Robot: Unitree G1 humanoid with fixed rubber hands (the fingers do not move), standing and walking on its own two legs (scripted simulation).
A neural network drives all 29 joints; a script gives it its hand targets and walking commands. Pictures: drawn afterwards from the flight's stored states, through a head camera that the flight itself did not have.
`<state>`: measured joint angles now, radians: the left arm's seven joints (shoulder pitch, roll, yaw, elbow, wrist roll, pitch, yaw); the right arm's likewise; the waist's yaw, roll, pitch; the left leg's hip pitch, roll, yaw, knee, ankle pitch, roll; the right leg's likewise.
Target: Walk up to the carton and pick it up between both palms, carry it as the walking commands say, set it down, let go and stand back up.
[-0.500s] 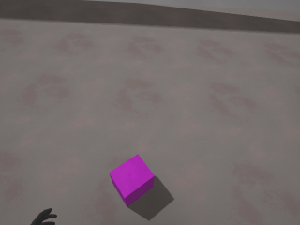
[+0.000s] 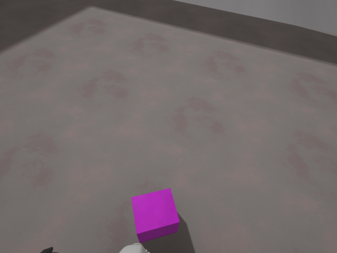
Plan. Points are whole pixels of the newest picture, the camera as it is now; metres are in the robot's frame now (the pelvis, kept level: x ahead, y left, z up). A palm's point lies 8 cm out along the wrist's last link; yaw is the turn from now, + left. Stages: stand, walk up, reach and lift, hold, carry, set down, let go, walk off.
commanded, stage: walk up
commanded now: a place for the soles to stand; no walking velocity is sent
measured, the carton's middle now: (154, 215) +0.40 +0.09 -0.66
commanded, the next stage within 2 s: none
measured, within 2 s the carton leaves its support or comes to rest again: neither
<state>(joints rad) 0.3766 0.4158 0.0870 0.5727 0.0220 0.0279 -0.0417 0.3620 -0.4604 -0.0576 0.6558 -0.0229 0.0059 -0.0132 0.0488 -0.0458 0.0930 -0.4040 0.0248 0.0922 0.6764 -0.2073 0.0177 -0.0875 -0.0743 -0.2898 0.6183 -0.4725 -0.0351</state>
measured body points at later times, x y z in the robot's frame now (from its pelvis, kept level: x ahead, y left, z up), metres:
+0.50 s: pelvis +0.02 -0.08 +0.00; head +0.07 -0.10 +0.45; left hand +0.04 +0.27 -0.05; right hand +0.23 -0.37 -0.10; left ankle -0.02 +0.08 -0.67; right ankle +0.09 -0.20 -0.72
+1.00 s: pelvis -0.01 -0.07 +0.01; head -0.01 -0.09 +0.46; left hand -0.05 +0.25 -0.08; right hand +0.22 -0.32 -0.10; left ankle -0.03 +0.06 -0.72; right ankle +0.07 -0.18 -0.72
